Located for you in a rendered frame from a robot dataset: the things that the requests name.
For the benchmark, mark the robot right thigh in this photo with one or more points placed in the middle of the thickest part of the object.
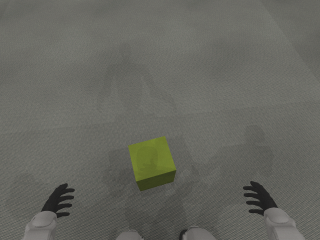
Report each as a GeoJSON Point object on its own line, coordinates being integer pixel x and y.
{"type": "Point", "coordinates": [197, 234]}

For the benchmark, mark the robot left forearm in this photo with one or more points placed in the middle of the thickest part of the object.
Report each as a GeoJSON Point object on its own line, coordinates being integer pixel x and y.
{"type": "Point", "coordinates": [41, 227]}

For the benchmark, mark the right robot hand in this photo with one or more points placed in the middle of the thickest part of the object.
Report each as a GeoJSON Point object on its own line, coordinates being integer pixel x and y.
{"type": "Point", "coordinates": [265, 200]}

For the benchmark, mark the robot right forearm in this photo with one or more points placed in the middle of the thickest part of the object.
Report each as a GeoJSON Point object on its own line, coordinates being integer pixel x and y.
{"type": "Point", "coordinates": [280, 226]}

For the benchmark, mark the left robot hand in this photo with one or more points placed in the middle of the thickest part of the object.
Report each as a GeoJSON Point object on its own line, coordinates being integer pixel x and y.
{"type": "Point", "coordinates": [52, 204]}

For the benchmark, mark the carton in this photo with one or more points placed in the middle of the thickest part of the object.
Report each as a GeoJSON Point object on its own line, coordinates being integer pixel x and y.
{"type": "Point", "coordinates": [152, 163]}

